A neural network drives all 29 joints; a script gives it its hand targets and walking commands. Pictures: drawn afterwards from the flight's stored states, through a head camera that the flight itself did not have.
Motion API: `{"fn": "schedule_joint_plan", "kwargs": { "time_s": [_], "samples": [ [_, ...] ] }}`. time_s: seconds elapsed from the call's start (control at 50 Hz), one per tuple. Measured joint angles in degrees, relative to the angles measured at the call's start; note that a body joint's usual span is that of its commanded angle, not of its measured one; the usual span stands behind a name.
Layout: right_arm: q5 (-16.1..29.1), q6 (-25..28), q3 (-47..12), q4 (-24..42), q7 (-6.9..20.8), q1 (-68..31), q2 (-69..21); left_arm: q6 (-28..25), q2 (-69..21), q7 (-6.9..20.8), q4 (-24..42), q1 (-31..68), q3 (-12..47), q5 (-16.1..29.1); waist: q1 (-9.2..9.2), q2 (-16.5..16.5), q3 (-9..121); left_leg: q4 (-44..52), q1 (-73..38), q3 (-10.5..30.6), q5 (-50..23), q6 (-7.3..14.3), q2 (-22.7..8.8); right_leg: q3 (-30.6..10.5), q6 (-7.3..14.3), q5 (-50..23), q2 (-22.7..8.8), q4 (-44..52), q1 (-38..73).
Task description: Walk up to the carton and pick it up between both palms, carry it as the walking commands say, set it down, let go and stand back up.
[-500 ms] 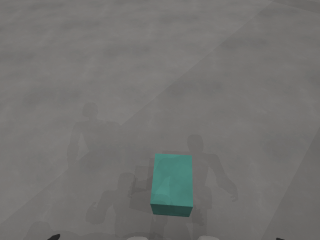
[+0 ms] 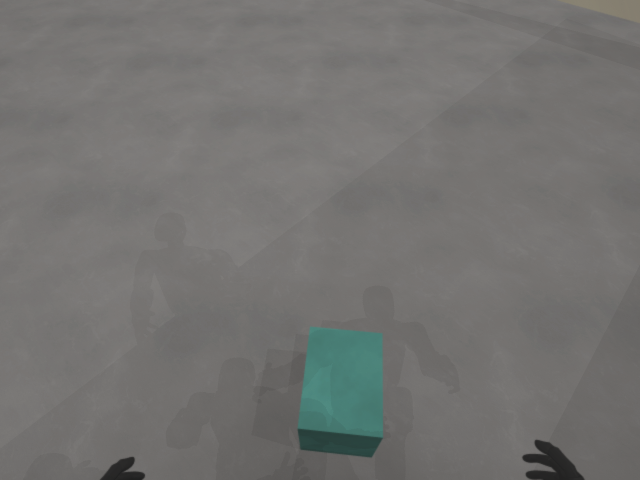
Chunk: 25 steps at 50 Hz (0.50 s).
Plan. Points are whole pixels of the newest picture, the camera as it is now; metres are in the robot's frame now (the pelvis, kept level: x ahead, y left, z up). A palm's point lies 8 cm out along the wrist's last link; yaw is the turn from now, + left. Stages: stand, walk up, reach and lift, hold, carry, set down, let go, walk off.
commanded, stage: walk up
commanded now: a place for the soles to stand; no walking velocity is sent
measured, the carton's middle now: (340, 392) +0.42 -0.03 -0.66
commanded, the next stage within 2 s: reach and lift in 1.60 s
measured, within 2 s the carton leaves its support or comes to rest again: neither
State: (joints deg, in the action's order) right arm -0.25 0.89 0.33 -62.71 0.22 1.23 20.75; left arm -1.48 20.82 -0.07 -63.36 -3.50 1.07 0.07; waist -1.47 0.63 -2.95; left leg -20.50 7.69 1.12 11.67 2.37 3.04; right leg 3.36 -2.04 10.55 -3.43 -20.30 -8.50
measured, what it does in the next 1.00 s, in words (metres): stands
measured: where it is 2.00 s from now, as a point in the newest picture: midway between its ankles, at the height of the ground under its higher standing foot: outside the picture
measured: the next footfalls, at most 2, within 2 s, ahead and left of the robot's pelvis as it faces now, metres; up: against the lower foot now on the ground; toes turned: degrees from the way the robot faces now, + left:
none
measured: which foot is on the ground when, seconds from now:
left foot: down 0.00-1.00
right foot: down 0.00-1.00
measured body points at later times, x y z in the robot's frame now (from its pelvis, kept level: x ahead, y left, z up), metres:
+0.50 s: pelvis -0.02 +0.00 -0.01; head +0.02 +0.00 +0.44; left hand +0.07 +0.33 -0.12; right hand +0.08 -0.31 -0.14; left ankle -0.01 +0.09 -0.75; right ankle +0.00 -0.14 -0.75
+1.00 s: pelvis -0.02 +0.00 -0.01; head +0.01 +0.00 +0.43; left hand +0.07 +0.32 -0.14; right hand +0.06 -0.31 -0.14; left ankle -0.01 +0.09 -0.75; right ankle -0.02 -0.12 -0.74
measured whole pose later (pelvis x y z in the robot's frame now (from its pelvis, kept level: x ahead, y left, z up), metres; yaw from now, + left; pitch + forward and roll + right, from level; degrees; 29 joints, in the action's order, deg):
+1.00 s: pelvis -0.02 +0.00 -0.01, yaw -2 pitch -1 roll +0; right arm -2.1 -2.7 3.3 -56.0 2.1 7.0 21.0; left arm 0.2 22.3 -1.0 -58.2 -7.5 -1.7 -0.4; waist 0.0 0.4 -5.3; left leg -30.0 14.7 -1.4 14.9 3.1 2.7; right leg 1.1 1.2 21.8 -1.4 -35.4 -16.4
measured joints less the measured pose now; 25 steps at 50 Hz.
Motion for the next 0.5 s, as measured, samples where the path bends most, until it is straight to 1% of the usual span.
{"fn": "schedule_joint_plan", "kwargs": {
  "time_s": [0.14,0.26,0.42,0.5],
  "samples": [
    [-0.13,-0.14,-0.01,-1.00,0.02,0.66,-0.33,0.39,0.11,0.01,-1.65,-0.76,-0.50,-0.10,0.12,-0.40,-0.45,2.09,-1.21,0.00,-1.11,0.03,0.27,-0.01,-0.20,-0.84,-0.26,1.56,0.97],
    [-0.28,-0.39,0.01,-1.29,-0.03,1.50,-0.55,0.46,0.15,0.02,-1.77,-1.10,-0.90,-0.24,0.10,-0.82,-0.71,2.71,-1.45,-0.11,-1.57,0.09,0.29,-0.13,-0.13,-1.16,-0.27,1.83,1.00],
    [-0.54,-2.27,1.67,1.94,0.74,1.39,0.43,0.45,1.03,-0.92,0.46,-1.01,-2.10,-0.43,0.82,-1.57,-3.15,-2.19,2.12,-0.63,-0.10,0.22,0.08,-0.60,0.18,-0.20,-0.12,-2.37,-2.38],
    [-1.03,-3.00,2.35,3.33,1.05,2.45,0.77,0.91,1.71,-1.13,1.73,-1.34,-2.45,-0.43,0.96,-1.23,-3.37,-4.07,3.38,-0.99,0.53,0.34,0.30,-0.98,0.35,0.76,-0.38,-5.10,-4.13]
  ]
}}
